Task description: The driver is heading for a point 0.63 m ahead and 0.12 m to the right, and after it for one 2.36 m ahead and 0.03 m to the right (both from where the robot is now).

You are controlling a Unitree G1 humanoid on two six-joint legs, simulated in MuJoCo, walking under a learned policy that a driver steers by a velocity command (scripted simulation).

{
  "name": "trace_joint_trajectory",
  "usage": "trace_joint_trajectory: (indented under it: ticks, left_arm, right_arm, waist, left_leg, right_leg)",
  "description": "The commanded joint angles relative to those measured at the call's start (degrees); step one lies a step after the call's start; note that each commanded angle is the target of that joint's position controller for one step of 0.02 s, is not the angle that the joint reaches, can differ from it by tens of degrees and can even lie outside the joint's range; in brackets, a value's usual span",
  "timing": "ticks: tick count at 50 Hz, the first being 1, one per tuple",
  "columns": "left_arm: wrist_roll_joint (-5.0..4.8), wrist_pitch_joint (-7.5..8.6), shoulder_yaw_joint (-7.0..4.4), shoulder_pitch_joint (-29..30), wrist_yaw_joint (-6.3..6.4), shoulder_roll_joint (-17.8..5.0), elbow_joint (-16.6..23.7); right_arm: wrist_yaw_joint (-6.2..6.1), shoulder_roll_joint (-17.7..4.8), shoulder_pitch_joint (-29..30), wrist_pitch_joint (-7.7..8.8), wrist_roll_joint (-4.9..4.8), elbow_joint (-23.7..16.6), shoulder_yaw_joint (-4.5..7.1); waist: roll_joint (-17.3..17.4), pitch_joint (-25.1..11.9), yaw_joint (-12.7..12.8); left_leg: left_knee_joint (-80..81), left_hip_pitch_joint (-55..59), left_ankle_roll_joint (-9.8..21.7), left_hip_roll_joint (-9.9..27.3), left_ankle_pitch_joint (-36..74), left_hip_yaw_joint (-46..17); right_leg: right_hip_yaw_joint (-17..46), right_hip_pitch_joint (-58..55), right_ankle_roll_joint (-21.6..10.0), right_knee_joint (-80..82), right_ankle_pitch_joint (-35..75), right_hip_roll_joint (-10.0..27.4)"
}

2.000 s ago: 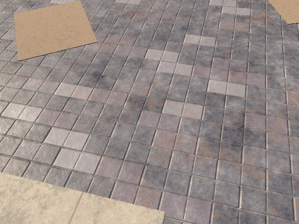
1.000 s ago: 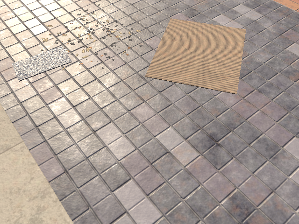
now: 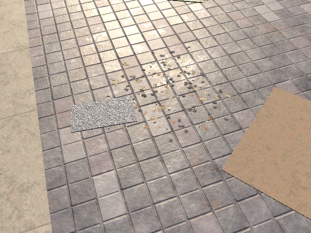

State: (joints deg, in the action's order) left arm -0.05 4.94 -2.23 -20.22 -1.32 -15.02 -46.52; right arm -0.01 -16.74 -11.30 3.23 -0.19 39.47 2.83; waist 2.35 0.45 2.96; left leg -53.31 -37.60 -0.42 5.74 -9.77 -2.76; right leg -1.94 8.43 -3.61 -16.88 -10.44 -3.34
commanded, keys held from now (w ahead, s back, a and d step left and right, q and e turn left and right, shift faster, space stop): w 0.26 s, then w+e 0.42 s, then e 0.28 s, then q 0.04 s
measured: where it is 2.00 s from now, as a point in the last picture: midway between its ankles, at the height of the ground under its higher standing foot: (176, 215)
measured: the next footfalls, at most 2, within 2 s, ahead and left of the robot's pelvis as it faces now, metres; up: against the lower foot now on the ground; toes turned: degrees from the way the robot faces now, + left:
left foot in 0.24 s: +0.32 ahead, +0.15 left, +0.00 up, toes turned +1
right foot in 0.78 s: +0.59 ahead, -0.11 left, +0.00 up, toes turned -16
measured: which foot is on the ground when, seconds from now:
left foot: up 0.00-0.22, down 0.24-0.80, up 0.82-1.00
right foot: down 0.00-0.26, up 0.28-0.76, down 0.78-1.00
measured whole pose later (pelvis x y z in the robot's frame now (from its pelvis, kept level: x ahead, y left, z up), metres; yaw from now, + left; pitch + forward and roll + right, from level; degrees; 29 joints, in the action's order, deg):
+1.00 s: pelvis +0.51 -0.02 -0.01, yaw -21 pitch +3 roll +1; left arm 0.3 1.0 -4.1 -9.9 -0.9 -17.3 -38.0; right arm -2.2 -18.0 -6.7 2.5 0.4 40.8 3.3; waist 1.0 4.6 0.8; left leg -65.6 -34.5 -4.2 3.4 -24.2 -4.4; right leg 2.4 22.6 -5.6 -26.4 -6.4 -6.0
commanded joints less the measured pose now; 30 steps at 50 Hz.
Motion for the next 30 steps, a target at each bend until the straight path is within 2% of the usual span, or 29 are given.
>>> trace_joint_trajectory:
  ticks: [1,3,5,8,10,11,12,13,14,15,16,17,18,19,21,23,25,27,30]
  left_arm:
    - [-0.51,0.63,-2.38,2.5,0.65,-9.9,3.5]
    - [-0.88,0.27,-2.47,0.3,0.77,-10.5,2.4]
    - [-1.11,-0.24,-2.57,-1.9,0.82,-10.9,1.2]
    - [-1.36,-1.26,-2.91,-3.0,1.12,-11.6,-0.1]
    - [-1.40,-1.83,-3.26,-2.1,1.47,-12.5,-0.3]
    - [-1.50,-2.10,-3.27,-0.9,1.64,-12.7,-0.2]
    - [-1.09,-2.21,-2.63,-0.8,1.80,-11.1,0.1]
    - [0.78,-1.97,-1.13,-1.4,1.95,-7.5,1.8]
    - [-0.22,-0.74,0.48,-8.9,1.36,-1.9,2.2]
    - [-1.64,0.10,-0.97,-4.3,0.99,-8.6,1.4]
    - [-2.64,0.55,-1.71,1.2,0.76,-10.5,3.2]
    - [-2.27,0.52,-1.63,3.7,0.97,-9.7,3.5]
    - [-1.51,0.10,-1.90,4.5,1.06,-9.2,3.6]
    - [-1.55,-0.66,-2.03,2.7,1.02,-8.4,3.2]
    - [-1.74,-2.07,-1.86,1.0,1.01,-6.3,2.4]
    - [-1.55,-2.83,-1.91,3.0,1.14,-5.5,3.2]
    - [-1.32,-2.86,-1.97,5.5,1.05,-5.2,3.9]
    - [-1.21,-2.39,-1.70,8.2,0.42,-4.5,4.6]
    - [-0.95,-1.90,-0.91,14.7,-0.69,-3.0,6.6]
  right_arm:
    - [0.34,-1.7,3.8,1.11,0.01,-4.0,0.13]
    - [0.87,-1.3,7.7,1.51,-0.31,-4.8,-0.09]
    - [1.47,-1.4,10.8,1.82,-0.70,-5.7,-0.07]
    - [2.42,-2.4,13.2,2.23,-0.88,-7.0,0.23]
    - [2.62,-3.9,10.3,2.41,-0.66,-6.5,0.89]
    - [2.41,-5.3,5.1,2.44,-0.37,-5.1,1.73]
    - [1.87,-8.1,-3.6,2.33,-0.11,-2.5,3.12]
    - [1.11,-12.6,-14.0,1.93,0.49,-0.9,4.23]
    - [1.48,-15.0,-14.3,1.79,0.50,-0.2,4.48]
    - [1.37,-9.2,-13.6,1.71,-0.15,-0.8,3.16]
    - [1.10,-7.5,-10.1,1.79,-0.21,-0.9,2.47]
    - [1.08,-6.5,-6.6,1.88,0.17,-1.0,2.07]
    - [1.23,-4.9,-4.0,2.12,0.49,-0.9,1.68]
    - [1.26,-4.1,-2.5,2.58,0.95,-0.7,1.49]
    - [1.31,-3.7,-1.7,3.41,1.04,0.4,1.70]
    - [1.00,-4.8,-1.8,3.79,1.25,1.5,2.17]
    - [0.51,-5.5,-2.7,3.70,1.50,2.6,2.41]
    - [0.05,-6.1,-2.5,3.51,1.38,3.0,2.54]
    - [-0.46,-7.4,-4.7,3.08,0.96,4.2,2.86]
  waist:
    - [-6.0,0.6,-0.5]
    - [-5.9,1.4,1.1]
    - [-6.0,2.2,2.3]
    - [-6.6,3.0,1.8]
    - [-7.5,1.2,-0.6]
    - [-7.4,-2.0,-3.9]
    - [-6.3,-8.0,-7.8]
    - [1.8,-17.3,-11.0]
    - [16.6,-23.1,-6.4]
    - [8.7,-18.8,-9.4]
    - [5.6,-10.7,-9.1]
    - [1.3,-6.9,-7.2]
    - [1.1,-3.8,-5.6]
    - [3.1,-3.3,-3.8]
    - [3.0,-2.2,-2.3]
    - [1.7,-0.1,-2.1]
    - [0.8,0.9,-2.7]
    - [0.7,1.5,-3.3]
    - [-0.3,3.2,-6.1]
  left_leg:
    - [10.1,-0.2,-0.6,0.3,9.7,0.6]
    - [16.0,1.8,-0.5,-0.9,13.8,1.8]
    - [19.3,2.1,-0.1,-1.7,14.6,2.0]
    - [23.0,1.6,1.8,-2.5,10.1,1.7]
    - [24.7,6.8,3.5,-3.9,6.1,2.8]
    - [26.5,14.7,4.8,-5.6,6.3,4.5]
    - [25.9,28.1,6.8,-5.0,7.8,4.0]
    - [23.5,45.8,10.7,7.1,10.4,-9.8]
    - [30.8,60.7,19.2,17.4,-3.3,-35.9]
    - [34.2,57.6,16.9,16.0,-11.1,-35.4]
    - [35.4,50.1,14.5,14.4,-8.8,-26.4]
    - [37.0,42.5,13.3,12.2,-3.5,-20.5]
    - [39.0,36.9,12.8,10.2,0.3,-15.9]
    - [40.9,33.1,12.4,9.2,2.7,-12.5]
    - [43.9,29.0,12.9,8.5,5.9,-7.7]
    - [45.7,27.9,12.9,8.7,9.3,-3.5]
    - [46.1,29.5,12.4,8.2,12.7,0.4]
    - [46.1,30.3,10.9,6.9,14.8,4.8]
    - [46.3,32.2,9.8,7.1,15.2,8.9]
  right_leg:
    - [8.2,-0.4,-8.5,8.5,14.3,13.6]
    - [6.8,-1.1,-7.9,8.3,13.4,13.4]
    - [7.3,-3.5,-7.8,7.5,12.8,14.7]
    - [8.5,-9.1,-6.8,4.8,15.5,17.4]
    - [8.1,-11.3,-5.6,0.5,24.4,17.8]
    - [6.4,-10.8,-4.5,-5.6,33.3,16.3]
    - [4.0,-6.4,-2.8,-16.2,34.7,13.4]
    - [1.3,6.0,-0.5,-35.2,15.9,9.4]
    - [4.6,27.4,2.0,-52.0,-22.4,-0.1]
    - [10.1,33.8,1.6,-57.2,-22.6,3.1]
    - [9.0,36.2,1.2,-56.9,-17.0,5.4]
    - [7.9,34.1,1.6,-54.4,-12.0,7.9]
    - [7.8,32.4,2.1,-51.5,-8.8,9.4]
    - [8.3,28.9,2.5,-50.4,-6.4,10.6]
    - [8.1,26.8,3.6,-49.3,-4.8,11.0]
    - [8.8,29.6,4.5,-46.8,-0.9,11.1]
    - [9.4,32.5,5.0,-42.3,4.7,10.8]
    - [8.0,31.9,4.6,-35.1,11.1,10.4]
    - [4.0,30.2,3.7,-25.9,16.2,9.6]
